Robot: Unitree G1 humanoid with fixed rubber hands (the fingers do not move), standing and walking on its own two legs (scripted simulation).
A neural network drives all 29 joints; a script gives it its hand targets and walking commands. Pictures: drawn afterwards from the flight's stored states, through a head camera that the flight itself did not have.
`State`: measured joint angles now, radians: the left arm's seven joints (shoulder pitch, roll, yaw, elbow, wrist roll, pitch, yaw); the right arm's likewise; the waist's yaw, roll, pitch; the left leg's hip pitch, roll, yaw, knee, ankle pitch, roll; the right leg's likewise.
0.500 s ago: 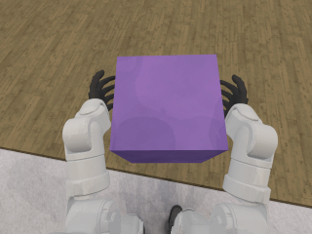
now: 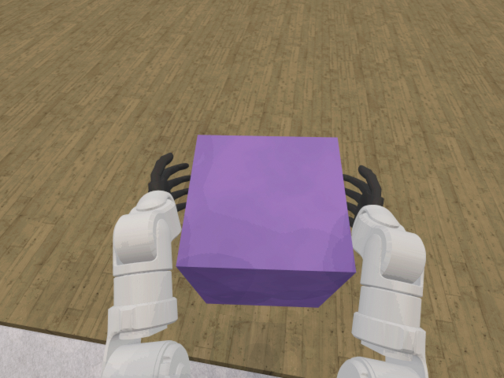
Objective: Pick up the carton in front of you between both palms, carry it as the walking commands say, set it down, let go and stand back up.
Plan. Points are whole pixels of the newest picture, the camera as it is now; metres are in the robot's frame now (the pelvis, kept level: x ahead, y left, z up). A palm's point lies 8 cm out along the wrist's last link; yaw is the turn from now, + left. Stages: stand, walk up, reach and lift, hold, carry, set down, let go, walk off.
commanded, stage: carry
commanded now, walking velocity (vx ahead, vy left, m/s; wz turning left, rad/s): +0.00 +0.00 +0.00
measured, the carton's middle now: (264, 230) +0.33 +0.00 +0.04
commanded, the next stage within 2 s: none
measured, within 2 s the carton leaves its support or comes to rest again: neither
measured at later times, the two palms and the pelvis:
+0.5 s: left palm (154, 203) +0.33 +0.17 +0.10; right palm (355, 214) +0.33 -0.13 +0.10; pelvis +0.00 +0.01 +0.00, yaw +1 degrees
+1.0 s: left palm (156, 225) +0.29 +0.16 +0.10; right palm (371, 236) +0.29 -0.15 +0.10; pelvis -0.03 +0.00 -0.01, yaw +1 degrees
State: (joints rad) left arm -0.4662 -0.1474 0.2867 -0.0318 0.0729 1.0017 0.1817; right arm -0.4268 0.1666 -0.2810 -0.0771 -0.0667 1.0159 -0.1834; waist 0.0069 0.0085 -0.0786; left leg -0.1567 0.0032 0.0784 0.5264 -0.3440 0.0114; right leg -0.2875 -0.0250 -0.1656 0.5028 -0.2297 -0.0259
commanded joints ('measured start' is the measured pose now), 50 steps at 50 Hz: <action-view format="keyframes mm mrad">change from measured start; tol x32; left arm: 1 -484 -739 -601 -4 -147 0 4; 50 -518 -733 -558 40 -128 7 5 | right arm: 1 -540 673 574 -19 128 -23 -4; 50 -586 696 559 42 120 -16 -14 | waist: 1 -5 -28 -339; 50 -2 -4 -282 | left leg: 1 50 96 -52 -97 635 -14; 7 244 170 -85 0 1196 19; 13 -54 65 -28 -200 317 -33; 18 406 212 -99 -42 1380 45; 26 25 110 -64 -84 423 -17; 32 158 179 -88 -37 984 19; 50 1 133 -97 -78 373 40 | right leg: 1 269 -128 86 82 792 -50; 6 23 -12 -13 -48 152 18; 13 441 -183 107 65 1029 -79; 18 -109 -1 -19 48 -67 18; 25 364 -189 118 62 913 -77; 32 131 -85 44 74 344 -9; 50 181 -149 114 14 353 -37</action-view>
